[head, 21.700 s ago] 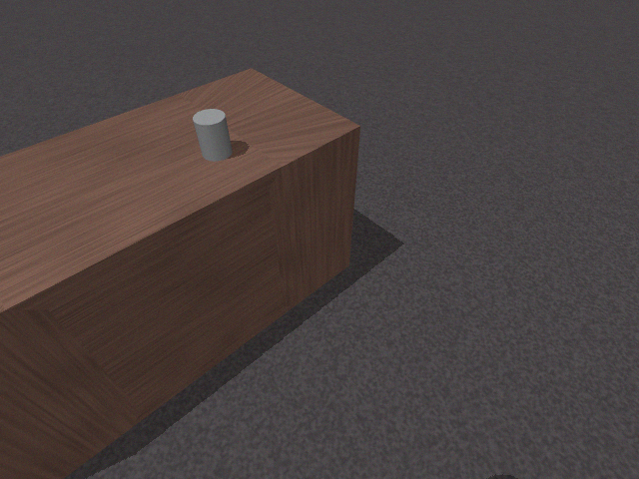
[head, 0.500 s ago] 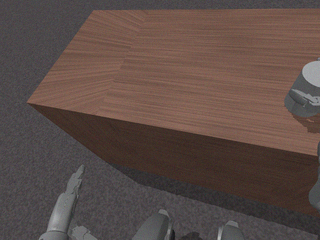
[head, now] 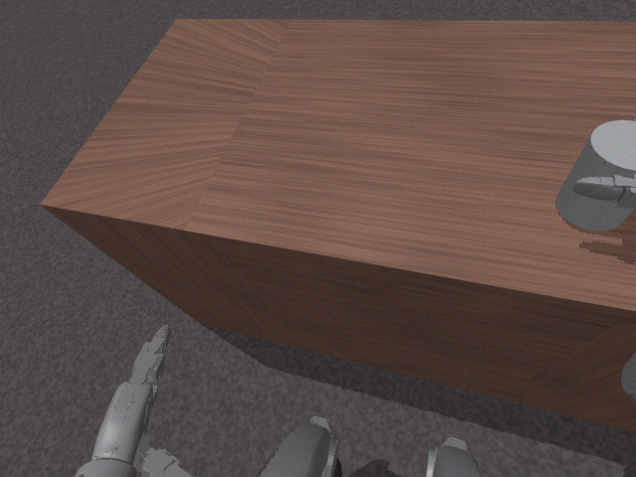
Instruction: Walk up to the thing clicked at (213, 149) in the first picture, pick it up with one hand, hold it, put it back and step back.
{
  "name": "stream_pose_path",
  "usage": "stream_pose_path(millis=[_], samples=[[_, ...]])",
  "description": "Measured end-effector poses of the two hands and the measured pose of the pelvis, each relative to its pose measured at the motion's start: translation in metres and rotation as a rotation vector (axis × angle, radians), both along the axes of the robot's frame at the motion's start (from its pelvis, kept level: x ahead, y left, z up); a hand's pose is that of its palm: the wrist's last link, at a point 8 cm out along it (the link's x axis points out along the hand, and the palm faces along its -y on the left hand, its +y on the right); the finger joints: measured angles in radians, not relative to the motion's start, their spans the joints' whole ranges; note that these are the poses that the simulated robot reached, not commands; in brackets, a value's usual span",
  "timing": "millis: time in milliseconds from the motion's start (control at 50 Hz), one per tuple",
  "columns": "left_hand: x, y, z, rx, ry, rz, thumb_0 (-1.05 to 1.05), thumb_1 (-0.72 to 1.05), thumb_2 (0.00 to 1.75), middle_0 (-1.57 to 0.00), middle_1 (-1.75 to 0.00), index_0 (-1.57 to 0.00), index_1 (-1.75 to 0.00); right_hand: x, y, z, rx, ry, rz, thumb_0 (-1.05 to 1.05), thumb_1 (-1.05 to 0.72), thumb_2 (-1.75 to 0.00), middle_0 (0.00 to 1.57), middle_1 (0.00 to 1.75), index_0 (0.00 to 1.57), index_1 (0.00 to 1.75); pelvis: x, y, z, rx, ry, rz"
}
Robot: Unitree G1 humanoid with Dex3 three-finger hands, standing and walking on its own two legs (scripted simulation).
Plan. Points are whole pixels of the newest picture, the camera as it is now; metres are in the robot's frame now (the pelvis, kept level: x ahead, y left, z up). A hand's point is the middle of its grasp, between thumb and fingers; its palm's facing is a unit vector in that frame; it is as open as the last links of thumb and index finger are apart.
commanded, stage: withdraw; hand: right
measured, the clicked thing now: (609, 178) +0.53 -0.24 +0.03
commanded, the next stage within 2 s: rise in 0.38 s
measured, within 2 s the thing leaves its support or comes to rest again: neither
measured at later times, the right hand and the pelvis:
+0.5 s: hand out of the picture +0.54 -0.33 +0.18, palm faces +0.34 +0.94 -0.02, open 17.0 cm; pelvis +0.02 -0.01 +0.03, yaw +0 degrees
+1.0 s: hand out of the picture +0.44 -0.37 +0.13, palm faces +0.41 +0.84 -0.35, open 17.3 cm; pelvis +0.05 -0.02 +0.06, yaw -1 degrees
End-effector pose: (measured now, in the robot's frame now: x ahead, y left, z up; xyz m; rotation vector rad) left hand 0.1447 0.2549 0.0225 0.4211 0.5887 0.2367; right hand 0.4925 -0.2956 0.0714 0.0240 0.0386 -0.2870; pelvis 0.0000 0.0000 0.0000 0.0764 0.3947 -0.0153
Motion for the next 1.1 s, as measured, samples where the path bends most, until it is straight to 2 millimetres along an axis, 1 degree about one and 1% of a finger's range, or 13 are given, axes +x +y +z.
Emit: stream_pose_path(millis=[140, 220, 300, 360, 420, 480, 540, 600, 680, 800, 880, 1000, 1100], samples=[[-0.001, 0.002, 0.002, 0.021, 0.013, 0.004, -0.01, -0.53, 0.04, -0.07, -0.05, -0.07, -0.05, -0.003, -0.004, -0.007, -0.011, 0.000, -0.004, -0.01, 0.43, -0.19, 0.37, 0.27, 0.37, 0.27, -0.002, 0.000, -0.002, 0.001, 0.000, 0.001], [-0.001, 0.004, 0.009, 0.034, 0.014, 0.015, -0.01, -0.52, 0.04, -0.07, -0.05, -0.07, -0.05, -0.001, -0.014, 0.003, -0.003, -0.018, -0.034, -0.01, 0.43, -0.13, 0.26, 0.19, 0.25, 0.19, 0.001, 0.000, 0.003, 0.001, -0.006, 0.001], [-0.008, 0.005, 0.001, 0.016, 0.070, 0.048, -0.01, -0.52, 0.04, -0.07, -0.05, -0.07, -0.05, 0.004, -0.035, 0.028, -0.008, -0.039, -0.082, -0.01, 0.44, -0.08, 0.19, 0.12, 0.17, 0.12, 0.005, -0.002, 0.009, 0.003, -0.013, 0.000], [-0.009, 0.003, -0.007, -0.008, 0.115, 0.068, -0.01, -0.53, 0.04, -0.07, -0.05, -0.06, -0.05, 0.007, -0.053, 0.060, -0.032, -0.068, -0.113, -0.01, 0.44, -0.05, 0.15, 0.08, 0.13, 0.08, 0.010, -0.004, 0.015, 0.005, -0.021, 0.001], [-0.002, -0.004, -0.013, -0.042, 0.130, 0.066, -0.01, -0.53, 0.04, -0.06, -0.05, -0.06, -0.05, 0.011, -0.067, 0.089, -0.062, -0.070, -0.103, -0.01, 0.44, -0.03, 0.12, 0.06, 0.10, 0.06, 0.014, -0.007, 0.020, 0.008, -0.029, -0.005], [0.011, -0.012, -0.012, -0.074, 0.110, 0.049, -0.01, -0.54, 0.04, -0.07, -0.05, -0.06, -0.05, 0.013, -0.074, 0.104, -0.058, -0.041, -0.075, -0.01, 0.43, -0.03, 0.10, 0.05, 0.09, 0.05, 0.019, -0.010, 0.025, 0.008, -0.033, -0.006], [0.026, -0.018, -0.003, -0.090, 0.063, 0.028, -0.01, -0.54, 0.04, -0.07, -0.05, -0.06, -0.05, 0.013, -0.077, 0.105, -0.052, 0.016, -0.047, -0.01, 0.42, -0.03, 0.09, 0.04, 0.08, 0.05, 0.023, -0.012, 0.029, 0.005, -0.038, -0.008], [0.037, -0.020, 0.009, -0.103, 0.033, 0.015, -0.01, -0.54, 0.05, -0.07, -0.05, -0.07, -0.05, 0.008, -0.082, 0.093, -0.091, 0.140, -0.070, -0.01, 0.42, -0.04, 0.08, 0.04, 0.07, 0.05, 0.027, -0.013, 0.035, -0.002, -0.047, -0.004], [0.036, -0.019, 0.015, -0.119, 0.067, 0.013, -0.01, -0.54, 0.05, -0.07, -0.05, -0.07, -0.05, -0.001, -0.092, 0.076, -0.101, 0.238, -0.117, -0.01, 0.44, -0.04, 0.08, 0.05, 0.07, 0.05, 0.033, -0.013, 0.041, -0.009, -0.054, 0.000], [0.018, -0.011, 0.004, -0.147, 0.211, 0.048, -0.01, -0.53, 0.06, -0.07, -0.06, -0.07, -0.05, -0.026, -0.124, 0.080, -0.156, 0.266, -0.250, -0.01, 0.49, -0.04, 0.07, 0.05, 0.07, 0.05, 0.043, -0.013, 0.049, -0.012, -0.071, 0.006], [0.029, -0.019, -0.004, -0.181, 0.231, 0.018, -0.01, -0.53, 0.06, -0.06, -0.06, -0.06, -0.05, -0.045, -0.127, 0.086, -0.209, 0.265, -0.264, -0.01, 0.50, -0.05, 0.07, 0.05, 0.06, 0.05, 0.046, -0.014, 0.053, -0.013, -0.092, 0.000], [0.063, -0.034, 0.014, -0.248, 0.073, -0.029, -0.01, -0.53, 0.07, -0.07, -0.06, -0.06, -0.06, -0.095, -0.105, 0.079, -0.291, 0.287, -0.196, -0.01, 0.50, -0.05, 0.07, 0.05, 0.06, 0.05, 0.055, -0.016, 0.062, -0.028, -0.154, -0.001], [0.062, -0.034, 0.006, -0.289, 0.091, -0.016, -0.01, -0.53, 0.07, -0.07, -0.06, -0.06, -0.05, -0.152, -0.071, 0.064, -0.286, 0.285, -0.119, -0.01, 0.50, -0.05, 0.07, 0.05, 0.06, 0.05, 0.057, -0.014, 0.065, -0.043, -0.209, -0.006]])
